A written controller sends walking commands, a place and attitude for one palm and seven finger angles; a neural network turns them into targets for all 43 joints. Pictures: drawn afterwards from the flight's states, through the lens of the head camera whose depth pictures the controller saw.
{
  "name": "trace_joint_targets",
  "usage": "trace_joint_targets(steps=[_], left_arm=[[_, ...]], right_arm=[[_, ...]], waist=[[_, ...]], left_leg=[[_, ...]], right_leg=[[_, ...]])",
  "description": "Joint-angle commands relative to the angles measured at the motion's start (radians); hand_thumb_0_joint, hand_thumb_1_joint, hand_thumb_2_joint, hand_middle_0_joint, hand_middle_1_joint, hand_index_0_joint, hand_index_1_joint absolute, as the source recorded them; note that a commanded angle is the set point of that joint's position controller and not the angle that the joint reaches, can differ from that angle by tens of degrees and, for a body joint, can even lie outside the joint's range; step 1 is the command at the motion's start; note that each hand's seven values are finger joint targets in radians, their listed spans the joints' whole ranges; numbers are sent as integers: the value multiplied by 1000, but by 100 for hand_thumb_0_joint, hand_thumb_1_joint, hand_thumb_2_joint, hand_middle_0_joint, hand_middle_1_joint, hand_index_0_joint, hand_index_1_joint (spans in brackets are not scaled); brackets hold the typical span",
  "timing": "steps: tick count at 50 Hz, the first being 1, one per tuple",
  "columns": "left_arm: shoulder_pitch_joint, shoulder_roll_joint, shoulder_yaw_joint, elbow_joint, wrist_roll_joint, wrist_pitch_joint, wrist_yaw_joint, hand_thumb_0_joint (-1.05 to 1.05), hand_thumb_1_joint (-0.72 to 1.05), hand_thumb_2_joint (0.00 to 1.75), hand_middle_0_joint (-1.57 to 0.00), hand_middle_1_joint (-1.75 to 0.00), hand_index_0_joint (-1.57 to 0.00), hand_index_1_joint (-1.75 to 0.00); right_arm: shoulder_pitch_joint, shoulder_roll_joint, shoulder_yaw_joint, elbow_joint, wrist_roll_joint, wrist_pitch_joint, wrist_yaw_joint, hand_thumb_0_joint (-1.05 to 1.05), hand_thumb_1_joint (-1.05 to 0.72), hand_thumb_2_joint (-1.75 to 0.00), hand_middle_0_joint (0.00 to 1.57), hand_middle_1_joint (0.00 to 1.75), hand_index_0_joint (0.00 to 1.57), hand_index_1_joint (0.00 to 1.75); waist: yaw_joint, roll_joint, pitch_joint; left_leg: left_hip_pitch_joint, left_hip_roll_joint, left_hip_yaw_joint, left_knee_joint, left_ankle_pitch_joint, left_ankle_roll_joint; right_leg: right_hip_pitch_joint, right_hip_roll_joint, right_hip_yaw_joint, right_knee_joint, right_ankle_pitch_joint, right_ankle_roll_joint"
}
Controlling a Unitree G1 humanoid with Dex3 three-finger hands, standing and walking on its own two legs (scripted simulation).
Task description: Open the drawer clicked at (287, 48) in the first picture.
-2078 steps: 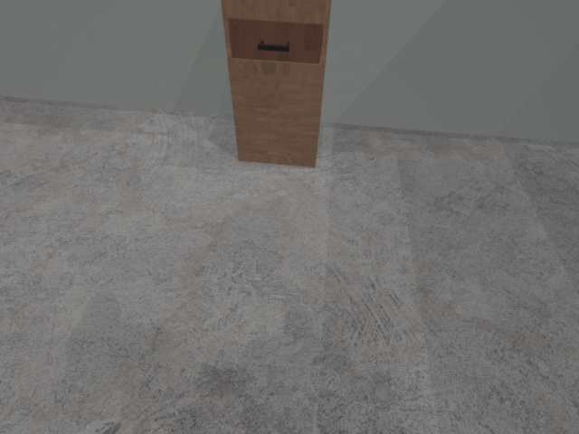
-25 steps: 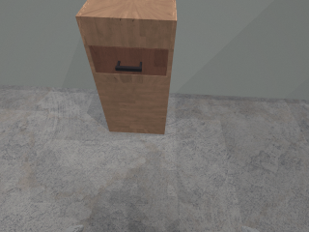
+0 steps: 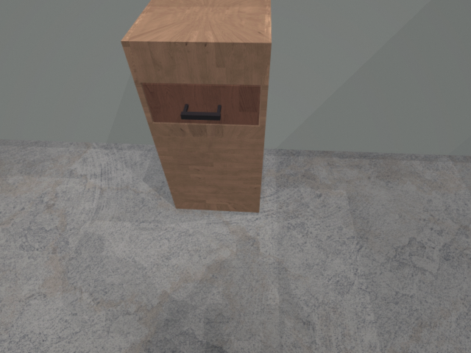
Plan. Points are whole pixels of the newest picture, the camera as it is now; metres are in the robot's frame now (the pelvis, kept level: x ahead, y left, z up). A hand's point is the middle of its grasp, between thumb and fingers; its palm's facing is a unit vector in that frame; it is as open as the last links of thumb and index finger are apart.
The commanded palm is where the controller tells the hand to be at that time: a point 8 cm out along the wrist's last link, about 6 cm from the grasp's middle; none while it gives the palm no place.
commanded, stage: let the arm hang, fingers relaxed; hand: left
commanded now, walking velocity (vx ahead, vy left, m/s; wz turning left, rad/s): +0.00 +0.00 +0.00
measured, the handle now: (201, 111) +0.85 +0.16 -0.12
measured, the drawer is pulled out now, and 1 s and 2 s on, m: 0.00 0.00 0.00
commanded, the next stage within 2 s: look to check the result in 0.32 s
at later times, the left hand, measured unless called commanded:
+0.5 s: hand out of the picture +0.11 +0.21 -0.16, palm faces -0.04 -0.96 -0.29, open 7.4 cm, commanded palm none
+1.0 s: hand out of the picture +0.12 +0.22 -0.15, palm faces -0.02 -0.94 -0.33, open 7.4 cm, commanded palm none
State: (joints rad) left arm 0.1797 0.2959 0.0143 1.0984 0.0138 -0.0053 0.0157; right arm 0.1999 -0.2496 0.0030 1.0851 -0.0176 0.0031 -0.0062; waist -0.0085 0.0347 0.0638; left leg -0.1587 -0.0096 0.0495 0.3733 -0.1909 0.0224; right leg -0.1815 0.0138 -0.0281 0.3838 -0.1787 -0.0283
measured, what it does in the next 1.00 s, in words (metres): stands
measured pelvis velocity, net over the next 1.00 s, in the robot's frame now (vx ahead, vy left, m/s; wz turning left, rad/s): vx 0.04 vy -0.01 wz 0.00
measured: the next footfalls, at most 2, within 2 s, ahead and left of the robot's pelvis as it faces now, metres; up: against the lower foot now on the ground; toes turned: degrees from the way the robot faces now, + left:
right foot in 1.64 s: +0.29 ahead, -0.15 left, +0.00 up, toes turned -7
left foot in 1.94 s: +0.36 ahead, +0.09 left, +0.00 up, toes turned +6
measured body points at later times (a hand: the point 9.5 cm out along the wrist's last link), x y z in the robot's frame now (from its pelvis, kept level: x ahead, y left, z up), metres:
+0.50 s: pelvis +0.03 -0.01 +0.00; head +0.05 -0.01 +0.45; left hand +0.11 +0.26 -0.14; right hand +0.08 -0.30 -0.14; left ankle +0.01 +0.10 -0.75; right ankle +0.02 -0.10 -0.75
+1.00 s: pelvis +0.04 -0.01 +0.00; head +0.06 -0.02 +0.45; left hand +0.12 +0.27 -0.13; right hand +0.11 -0.30 -0.14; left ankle +0.01 +0.10 -0.75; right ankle +0.02 -0.10 -0.75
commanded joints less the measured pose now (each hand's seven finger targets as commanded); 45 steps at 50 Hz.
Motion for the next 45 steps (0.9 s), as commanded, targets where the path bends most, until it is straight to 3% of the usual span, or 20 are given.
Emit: trace_joint_targets(steps=[1,10,15,17,21,37,45], left_arm=[[-14,160,28,-52,-1,-22,7,0,90,90,-20,-30,-20,-30],[-58,176,35,-61,0,-30,8,0,90,90,-20,-30,-20,-30],[-71,182,36,-61,0,-32,6,0,90,90,-20,-30,-20,-30],[-68,187,38,-62,1,-34,6,0,90,90,-20,-30,-20,-30],[-75,185,35,-54,-1,-33,6,0,90,90,-20,-30,-20,-30],[-70,202,37,-44,-3,-37,10,0,90,90,-20,-30,-20,-30],[-83,206,36,-47,-3,-36,10,0,90,90,-20,-30,-20,-30]], right_arm=[[3,-188,-45,-37,2,-22,-10,0,-90,-90,20,30,20,30],[-47,-200,-46,-31,1,-27,-8,0,-90,-90,20,30,20,30],[-63,-206,-45,-32,0,-27,-8,0,-90,-90,20,30,20,30],[-70,-213,-46,-35,3,-27,-8,0,-90,-90,20,30,20,30],[-74,-217,-43,-31,1,-26,-10,0,-90,-90,20,30,20,30],[-81,-239,-46,-36,6,-20,-15,0,-90,-90,20,30,20,30],[-84,-243,-47,-36,3,-21,-15,0,-90,-90,20,30,20,30]], waist=[[1,-66,-46],[1,-60,-65],[1,-26,-78],[0,-43,-85],[-1,-7,-87],[-4,-55,-101],[-5,-40,-97]], left_leg=[[12,124,-133,-92,66,18],[46,126,-120,-101,135,10],[59,125,-118,-104,154,4],[73,128,-115,-97,164,4],[80,128,-114,-106,166,-1],[125,137,-107,-92,232,0],[127,137,-108,-103,240,-2]], right_leg=[[18,-119,130,-82,50,-23],[53,-127,130,-81,146,-19],[76,-132,129,-89,168,-19],[75,-132,130,-94,183,-20],[88,-135,131,-102,191,-20],[109,-138,120,-105,299,-21],[116,-138,119,-105,293,-21]])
